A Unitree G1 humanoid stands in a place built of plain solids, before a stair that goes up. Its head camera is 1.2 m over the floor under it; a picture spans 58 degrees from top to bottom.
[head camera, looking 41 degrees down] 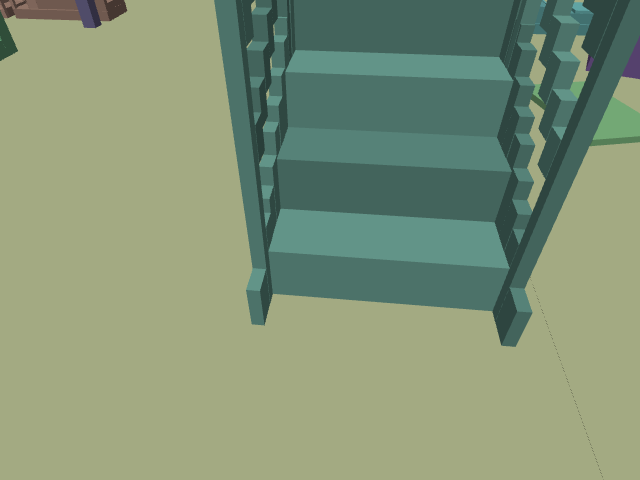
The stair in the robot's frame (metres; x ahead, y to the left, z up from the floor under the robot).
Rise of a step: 0.21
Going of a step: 0.24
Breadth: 0.89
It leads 6 degrees to the right of straight ahead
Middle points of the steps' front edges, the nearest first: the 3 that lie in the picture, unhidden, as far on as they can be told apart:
1.03 -0.22 0.22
1.28 -0.24 0.43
1.52 -0.27 0.64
